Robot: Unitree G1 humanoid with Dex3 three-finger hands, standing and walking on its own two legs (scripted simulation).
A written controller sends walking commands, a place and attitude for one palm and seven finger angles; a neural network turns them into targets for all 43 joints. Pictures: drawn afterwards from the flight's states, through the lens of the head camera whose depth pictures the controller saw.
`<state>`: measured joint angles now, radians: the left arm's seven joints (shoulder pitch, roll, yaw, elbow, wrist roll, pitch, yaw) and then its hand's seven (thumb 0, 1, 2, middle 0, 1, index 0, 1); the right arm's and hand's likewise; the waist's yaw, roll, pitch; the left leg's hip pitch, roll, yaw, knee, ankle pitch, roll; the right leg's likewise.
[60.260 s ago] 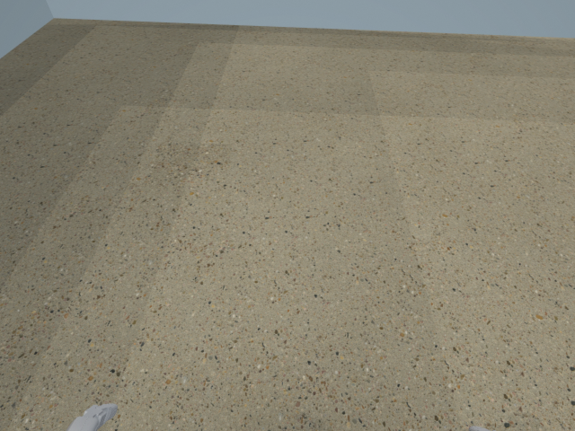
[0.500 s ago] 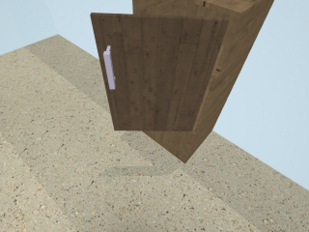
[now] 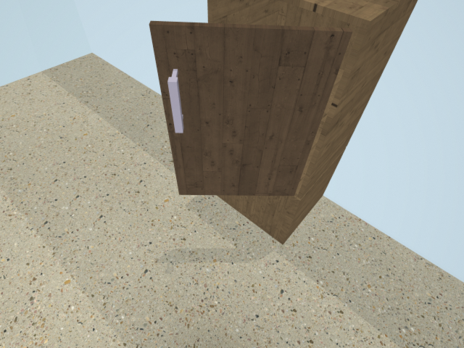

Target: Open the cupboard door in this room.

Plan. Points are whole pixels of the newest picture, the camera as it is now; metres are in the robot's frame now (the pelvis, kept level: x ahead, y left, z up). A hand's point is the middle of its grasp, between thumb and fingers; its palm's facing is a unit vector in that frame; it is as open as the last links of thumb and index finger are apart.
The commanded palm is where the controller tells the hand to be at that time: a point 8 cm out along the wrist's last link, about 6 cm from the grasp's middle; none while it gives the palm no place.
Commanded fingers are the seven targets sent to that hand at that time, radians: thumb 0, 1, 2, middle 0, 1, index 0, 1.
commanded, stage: come to a stop and stand still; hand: left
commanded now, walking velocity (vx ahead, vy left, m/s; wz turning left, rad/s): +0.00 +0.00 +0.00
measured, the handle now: (177, 102) +0.63 +0.17 +0.06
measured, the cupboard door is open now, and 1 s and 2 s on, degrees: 42 42 42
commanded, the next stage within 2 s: look again from close up in 0.02 s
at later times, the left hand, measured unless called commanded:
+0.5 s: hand out of the picture -0.02 +0.18 -0.19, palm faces +0.06 -0.98 -0.17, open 7.4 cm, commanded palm none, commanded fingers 0.00 0.90 0.90 -0.20 -0.30 -0.20 -0.30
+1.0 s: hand out of the picture -0.17 +0.18 -0.19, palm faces +0.11 -0.99 -0.11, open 7.4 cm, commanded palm none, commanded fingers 0.00 0.90 0.90 -0.20 -0.30 -0.20 -0.30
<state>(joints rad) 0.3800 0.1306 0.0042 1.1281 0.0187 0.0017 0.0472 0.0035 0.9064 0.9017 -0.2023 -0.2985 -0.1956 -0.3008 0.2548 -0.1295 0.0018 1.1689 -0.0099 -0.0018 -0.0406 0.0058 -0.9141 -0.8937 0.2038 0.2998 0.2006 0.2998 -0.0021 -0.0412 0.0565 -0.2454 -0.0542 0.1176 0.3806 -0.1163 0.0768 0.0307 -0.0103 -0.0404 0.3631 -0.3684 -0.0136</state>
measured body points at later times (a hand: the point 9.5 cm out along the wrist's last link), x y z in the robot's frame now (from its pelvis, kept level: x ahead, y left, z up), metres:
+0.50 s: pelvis -0.03 +0.01 -0.01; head -0.04 +0.03 +0.44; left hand -0.02 +0.23 -0.18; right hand +0.02 -0.22 -0.15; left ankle +0.06 +0.07 -0.74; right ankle -0.11 -0.10 -0.74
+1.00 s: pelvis -0.04 +0.03 -0.01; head -0.06 +0.07 +0.43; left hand -0.17 +0.23 -0.18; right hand -0.01 -0.21 -0.14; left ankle +0.04 +0.08 -0.74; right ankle -0.11 -0.10 -0.74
